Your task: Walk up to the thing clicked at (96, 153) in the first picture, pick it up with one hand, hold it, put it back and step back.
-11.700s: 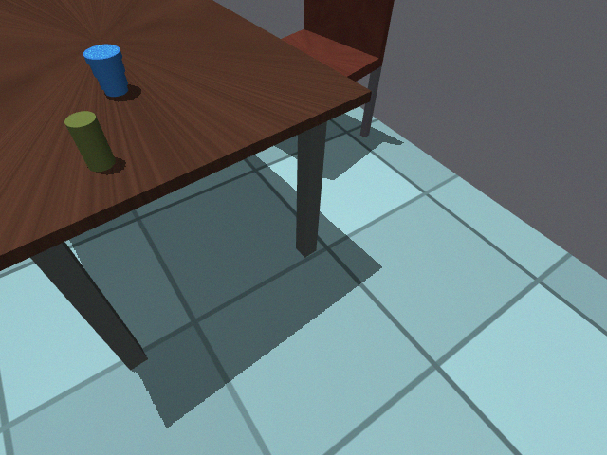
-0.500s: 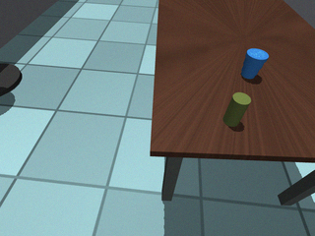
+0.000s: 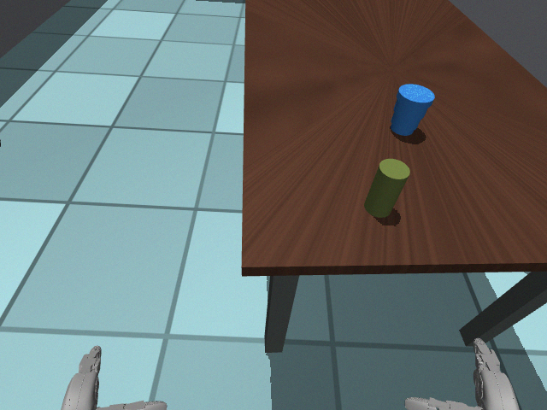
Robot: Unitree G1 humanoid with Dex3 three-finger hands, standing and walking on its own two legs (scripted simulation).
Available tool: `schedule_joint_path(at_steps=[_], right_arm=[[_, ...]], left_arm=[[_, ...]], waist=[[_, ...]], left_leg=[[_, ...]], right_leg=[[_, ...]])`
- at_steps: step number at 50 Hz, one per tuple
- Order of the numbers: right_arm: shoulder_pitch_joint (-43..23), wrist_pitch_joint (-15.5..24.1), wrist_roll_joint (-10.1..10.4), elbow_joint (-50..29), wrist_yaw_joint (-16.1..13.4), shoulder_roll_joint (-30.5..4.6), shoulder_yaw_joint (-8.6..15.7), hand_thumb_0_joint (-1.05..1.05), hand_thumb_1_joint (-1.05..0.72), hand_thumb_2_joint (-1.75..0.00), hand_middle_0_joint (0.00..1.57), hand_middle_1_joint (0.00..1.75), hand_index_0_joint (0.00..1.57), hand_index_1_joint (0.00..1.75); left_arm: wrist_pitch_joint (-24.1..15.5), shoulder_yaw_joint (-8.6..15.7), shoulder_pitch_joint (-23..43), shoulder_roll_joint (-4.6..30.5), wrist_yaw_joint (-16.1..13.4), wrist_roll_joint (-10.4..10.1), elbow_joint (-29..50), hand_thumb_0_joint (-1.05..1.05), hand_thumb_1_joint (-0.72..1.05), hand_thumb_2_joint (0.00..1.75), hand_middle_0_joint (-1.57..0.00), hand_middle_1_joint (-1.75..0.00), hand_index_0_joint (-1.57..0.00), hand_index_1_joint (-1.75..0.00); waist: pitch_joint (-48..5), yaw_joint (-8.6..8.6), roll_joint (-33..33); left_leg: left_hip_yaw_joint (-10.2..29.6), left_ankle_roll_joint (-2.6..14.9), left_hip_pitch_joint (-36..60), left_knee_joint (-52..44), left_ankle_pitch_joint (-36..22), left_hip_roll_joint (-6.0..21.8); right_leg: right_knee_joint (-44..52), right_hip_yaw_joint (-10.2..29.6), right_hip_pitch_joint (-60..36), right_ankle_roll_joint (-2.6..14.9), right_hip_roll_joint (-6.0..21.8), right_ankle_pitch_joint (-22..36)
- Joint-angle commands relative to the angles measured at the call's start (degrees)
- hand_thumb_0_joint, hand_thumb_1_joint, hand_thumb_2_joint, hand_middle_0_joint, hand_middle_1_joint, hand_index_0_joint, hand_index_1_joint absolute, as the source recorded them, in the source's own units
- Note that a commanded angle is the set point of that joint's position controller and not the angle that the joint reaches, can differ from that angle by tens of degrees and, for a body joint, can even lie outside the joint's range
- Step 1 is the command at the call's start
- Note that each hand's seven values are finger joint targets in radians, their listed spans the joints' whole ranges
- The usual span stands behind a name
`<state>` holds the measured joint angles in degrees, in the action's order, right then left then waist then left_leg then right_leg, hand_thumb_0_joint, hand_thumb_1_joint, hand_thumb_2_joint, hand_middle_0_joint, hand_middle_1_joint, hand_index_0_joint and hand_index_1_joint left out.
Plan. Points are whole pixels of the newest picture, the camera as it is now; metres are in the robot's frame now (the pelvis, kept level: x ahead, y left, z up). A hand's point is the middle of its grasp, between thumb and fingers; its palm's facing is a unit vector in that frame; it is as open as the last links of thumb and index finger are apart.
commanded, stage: rise first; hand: right
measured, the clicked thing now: (385, 189) +0.50 -0.22 +0.02
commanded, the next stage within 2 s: go down in 1.32 s
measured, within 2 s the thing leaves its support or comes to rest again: neither
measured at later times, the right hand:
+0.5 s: hand (486, 362) +0.19 -0.27 +0.04, palm faces +0.32 +0.87 -0.37, open 17.7 cm
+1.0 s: hand (518, 361) +0.17 -0.27 +0.09, palm faces +0.36 +0.84 -0.40, open 17.6 cm
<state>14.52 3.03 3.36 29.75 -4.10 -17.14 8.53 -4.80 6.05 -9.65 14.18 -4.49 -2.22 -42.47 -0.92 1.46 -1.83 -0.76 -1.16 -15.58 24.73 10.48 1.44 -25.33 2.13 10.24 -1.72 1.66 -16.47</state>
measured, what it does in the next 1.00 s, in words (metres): stands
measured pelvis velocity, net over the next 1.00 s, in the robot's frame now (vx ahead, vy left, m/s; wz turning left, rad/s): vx -0.01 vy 0.00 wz -0.02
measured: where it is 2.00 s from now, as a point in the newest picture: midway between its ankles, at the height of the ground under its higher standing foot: outside the picture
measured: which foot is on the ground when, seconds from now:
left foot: down 0.00-1.00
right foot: down 0.00-1.00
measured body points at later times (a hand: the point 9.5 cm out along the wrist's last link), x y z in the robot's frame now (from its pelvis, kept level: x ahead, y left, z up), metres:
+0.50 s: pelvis +0.00 +0.00 +0.00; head +0.00 +0.01 +0.45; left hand +0.16 +0.26 -0.09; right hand +0.16 -0.31 +0.06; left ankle +0.03 +0.13 -0.74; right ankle -0.03 -0.14 -0.74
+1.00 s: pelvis -0.01 +0.00 +0.00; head -0.01 +0.02 +0.45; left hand +0.15 +0.25 -0.09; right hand +0.15 -0.31 +0.11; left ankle +0.03 +0.13 -0.74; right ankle -0.03 -0.14 -0.74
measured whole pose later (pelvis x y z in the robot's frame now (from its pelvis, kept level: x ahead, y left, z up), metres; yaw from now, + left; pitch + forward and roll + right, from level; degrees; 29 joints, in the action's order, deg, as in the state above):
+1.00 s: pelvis -0.01 +0.00 +0.00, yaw -1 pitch -4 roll +0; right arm 25.5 13.3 2.7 -6.3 -1.5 -17.8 17.2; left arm -7.3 9.0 -14.2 11.8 -2.3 -0.9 -36.2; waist 2.8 3.0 -2.6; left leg -1.5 -1.4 -10.8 24.7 10.3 2.5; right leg -24.5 2.9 5.5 -1.5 0.8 -15.5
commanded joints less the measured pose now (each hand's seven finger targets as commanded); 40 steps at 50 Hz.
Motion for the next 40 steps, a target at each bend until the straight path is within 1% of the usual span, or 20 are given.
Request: schedule_joint_path(at_steps=[1, 3, 5, 9, 12, 13, 14, 16, 19, 20, 23, 26, 28, 30, 31, 32, 33, 36, 38, 40], right_arm=[[-4.1, 4.1, -0.5, -20.6, -0.8, -9.9, 3.3, 0.00, 0.50, -0.05, 0.04, 0.06, 0.05, 0.06], [-3.3, 4.7, -0.7, -25.0, -1.1, -11.7, 5.4, 0.00, 0.56, -0.04, 0.04, 0.06, 0.05, 0.06], [-0.8, 4.9, -0.7, -26.5, -1.2, -11.8, 6.5, 0.00, 0.58, -0.03, 0.04, 0.06, 0.05, 0.06], [3.9, 4.8, -0.7, -27.4, -0.9, -11.6, 9.1, 0.00, 0.61, -0.02, 0.04, 0.06, 0.05, 0.06], [6.2, 5.4, -0.5, -32.8, 0.2, -9.8, 8.3, 0.00, 0.61, -0.02, 0.04, 0.06, 0.05, 0.06], [7.1, 5.5, -0.4, -33.2, 0.5, -9.3, 8.5, 0.00, 0.61, -0.02, 0.04, 0.06, 0.05, 0.06], [7.2, 5.7, -0.2, -34.4, 0.7, -10.1, 9.2, 0.00, 0.60, -0.02, 0.04, 0.06, 0.05, 0.06], [4.7, 6.1, -0.2, -37.3, 1.2, -10.0, 9.1, 0.00, 0.61, -0.02, 0.04, 0.06, 0.05, 0.06], [3.7, 6.8, -0.4, -39.8, 0.9, -10.8, 10.5, 0.00, 0.61, -0.02, 0.05, 0.05, 0.05, 0.05], [4.0, 7.3, -0.3, -40.2, 0.8, -11.5, 11.5, 0.00, 0.61, -0.02, 0.05, 0.05, 0.05, 0.05], [5.2, 8.8, -0.4, -42.9, 0.6, -10.6, 10.7, 0.00, 0.60, -0.02, 0.05, 0.05, 0.05, 0.05], [7.3, 9.3, -0.7, -42.3, 0.7, -11.4, 12.0, 0.00, 0.60, -0.02, 0.05, 0.05, 0.05, 0.05], [8.4, 9.7, -0.7, -43.3, 0.9, -11.2, 12.5, 0.00, 0.61, -0.02, 0.05, 0.05, 0.05, 0.05], [8.9, 10.2, -0.6, -44.3, 1.1, -10.8, 12.7, 0.00, 0.61, -0.02, 0.05, 0.05, 0.05, 0.05], [8.6, 10.4, -0.5, -45.0, 1.3, -10.5, 12.0, 0.00, 0.60, -0.02, 0.05, 0.05, 0.05, 0.05], [7.9, 10.6, -0.5, -45.5, 1.2, -11.8, 13.7, 0.00, 0.60, -0.02, 0.05, 0.05, 0.05, 0.05], [8.1, 11.0, -0.6, -45.9, 1.4, -10.9, 12.9, 0.00, 0.59, -0.02, 0.05, 0.05, 0.05, 0.05], [7.2, 11.6, -0.3, -45.8, 1.5, -11.7, 14.0, 0.00, 0.58, -0.02, 0.05, 0.05, 0.05, 0.05], [7.3, 12.2, -0.3, -46.8, 1.7, -11.3, 13.7, 0.00, 0.59, -0.02, 0.05, 0.05, 0.05, 0.05], [7.4, 12.6, -0.3, -47.3, 1.7, -11.3, 14.0, 0.00, 0.59, -0.02, 0.05, 0.05, 0.05, 0.05]], left_arm=[[-3.9, 1.5, 4.0, 7.9, -0.9, 0.2, 15.2, 0.00, -0.49, 0.05, -0.06, -0.05, -0.05, -0.06], [-4.3, 1.2, 3.4, 8.3, -1.1, 0.3, 20.6, 0.00, -0.53, 0.04, -0.06, -0.05, -0.05, -0.06], [-4.0, 1.6, -0.8, 8.3, -1.1, 0.5, 19.7, 0.00, -0.54, 0.04, -0.06, -0.05, -0.05, -0.06], [-3.5, 2.9, -1.5, 7.7, -0.5, 0.8, 17.0, 0.00, -0.54, 0.03, -0.05, -0.05, -0.05, -0.05], [-3.3, 3.6, -5.5, 6.3, 0.5, 0.6, 16.7, 0.00, -0.54, 0.03, -0.05, -0.05, -0.04, -0.05], [-3.1, 2.4, -6.9, 5.0, 1.0, 0.5, 16.4, 0.00, -0.55, 0.03, -0.05, -0.04, -0.04, -0.05], [-3.0, 3.6, -6.7, 6.0, 1.2, 0.4, 16.3, 0.00, -0.55, 0.03, -0.05, -0.05, -0.04, -0.05], [-3.1, 3.0, -2.4, 5.4, 1.6, 0.5, 15.8, 0.00, -0.55, 0.04, -0.05, -0.05, -0.04, -0.06], [-3.6, 5.7, 2.8, 8.6, 1.2, 0.9, 17.5, 0.00, -0.56, 0.05, -0.06, -0.05, -0.04, -0.06], [-3.8, 5.3, 2.8, 8.0, 1.2, 0.9, 17.3, 0.00, -0.56, 0.04, -0.05, -0.05, -0.04, -0.06], [-4.3, 3.2, 2.8, 6.5, 1.0, 1.2, 19.8, 0.00, -0.56, 0.04, -0.05, -0.05, -0.04, -0.06], [-3.9, 4.6, -1.8, 6.3, 0.9, 1.4, 15.7, 0.00, -0.56, 0.05, -0.05, -0.05, -0.04, -0.06], [-4.0, 5.4, -0.7, 7.0, 1.1, 1.5, 15.7, 0.00, -0.56, 0.04, -0.05, -0.04, -0.04, -0.06], [-3.9, 4.1, -1.3, 5.1, 1.6, 1.3, 14.3, 0.00, -0.56, 0.04, -0.05, -0.04, -0.04, -0.06], [-4.2, 4.4, -0.1, 5.7, 1.7, 1.3, 15.2, 0.00, -0.56, 0.05, -0.05, -0.05, -0.04, -0.06], [-4.3, 6.2, -0.7, 7.1, 1.5, 1.2, 16.1, 0.00, -0.56, 0.05, -0.05, -0.05, -0.04, -0.06], [-4.4, 5.0, -0.7, 6.1, 1.7, 1.3, 15.9, 0.00, -0.56, 0.05, -0.06, -0.05, -0.04, -0.06], [-4.8, 6.1, 0.1, 6.9, 1.6, 1.1, 16.0, 0.00, -0.56, 0.05, -0.06, -0.05, -0.04, -0.06], [-5.0, 4.7, -0.3, 5.2, 1.8, 1.1, 15.0, 0.00, -0.57, 0.05, -0.06, -0.05, -0.04, -0.06], [-5.3, 5.4, -0.1, 5.8, 1.8, 1.1, 15.5, 0.00, -0.57, 0.05, -0.06, -0.05, -0.04, -0.06]], waist=[[-6.2, -0.44, 0.7], [-7.7, -0.48, 1.9], [-6.2, -0.45, 1.1], [-3.7, 1.10, -0.5], [-2.8, 0.10, -1.3], [-2.6, 0.01, -0.6], [-2.4, 0.29, -0.6], [-1.0, 0.64, -2.0], [-2.0, 0.65, 0.2], [-2.1, 1.09, 0.5], [-4.2, 1.24, 1.6], [-2.4, 1.36, 0.5], [-1.9, 1.69, -0.6], [-1.6, 1.99, -1.1], [-1.4, 1.49, -1.4], [-1.2, 0.89, -0.9], [-0.8, 1.02, -0.5], [0.5, 0.68, 0.1], [0.7, 1.09, -0.5], [0.5, 1.03, 0.1]], left_leg=[[-2.8, 0.90, 8.7, -2.9, -7.1, -0.9], [-3.1, 0.98, 10.0, -2.5, -8.9, -1.1], [-3.3, 0.93, 10.1, -2.5, -9.5, -1.0], [-3.6, 1.19, 10.6, -2.1, -10.3, -1.0], [-3.8, 1.19, 10.2, -2.2, -11.4, -1.0], [-3.9, 1.18, 10.3, -2.1, -12.1, -1.1], [-3.8, 1.13, 10.5, -2.2, -12.7, -1.0], [-3.5, 1.07, 9.7, -2.4, -10.7, -0.9], [-3.5, 0.90, 9.9, -3.0, -8.0, -0.8], [-3.3, 0.84, 10.3, -3.2, -7.0, -0.7], [-3.4, 0.97, 12.2, -2.8, -7.8, -0.8], [-3.5, 0.89, 11.9, -3.2, -7.8, -0.6], [-3.6, 1.11, 11.6, -2.8, -7.5, -0.6], [-3.8, 1.33, 11.7, -2.8, -7.4, -0.9], [-3.8, 1.34, 11.5, -2.9, -6.6, -1.0], [-3.9, 1.22, 11.1, -3.2, -5.7, -0.9], [-3.9, 1.22, 10.9, -3.4, -5.1, -0.9], [-3.7, 0.96, 10.1, -4.0, -2.7, -0.7], [-3.6, 0.97, 9.9, -4.1, -2.5, -0.5], [-3.8, 1.03, 10.1, -3.9, -2.6, -0.6]], right_leg=[[4.6, -3.7, 0.8, 1.84, -2.2, 11.6], [4.5, -3.3, -0.8, 1.80, -2.1, 14.0], [4.6, -3.4, -1.0, 1.78, -2.3, 14.6], [4.6, -3.3, -0.3, 1.32, -2.2, 16.5], [4.6, -3.7, -0.7, 1.40, -2.2, 17.4], [4.5, -3.7, -0.7, 1.37, -2.1, 18.4], [4.3, -3.7, -0.4, 1.44, -2.1, 18.9], [4.6, -3.7, 0.2, 1.36, -2.1, 16.6], [5.0, -3.3, -0.1, 1.67, -2.2, 13.5], [4.9, -3.3, 0.0, 1.84, -2.4, 12.5], [4.7, -3.2, -0.7, 1.83, -2.2, 13.6], [4.9, -3.3, -0.4, 1.94, -2.6, 13.6], [5.1, -3.3, -0.1, 1.67, -2.5, 13.7], [5.2, -3.2, 0.6, 1.52, -2.2, 13.9], [5.5, -3.2, 0.8, 1.46, -2.1, 12.9], [5.7, -3.2, 0.7, 1.63, -2.2, 11.8], [5.8, -3.2, 0.6, 1.67, -2.2, 11.2], [6.0, -3.3, 1.1, 2.08, -2.7, 8.6], [5.8, -3.4, 1.2, 2.08, -2.8, 8.3], [5.9, -3.2, 1.2, 2.02, -2.6, 8.5]])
